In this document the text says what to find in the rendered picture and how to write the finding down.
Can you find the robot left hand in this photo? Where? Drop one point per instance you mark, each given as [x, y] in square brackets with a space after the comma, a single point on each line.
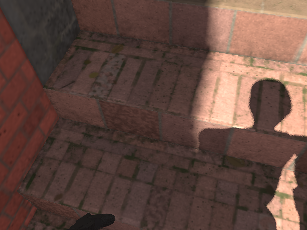
[93, 222]

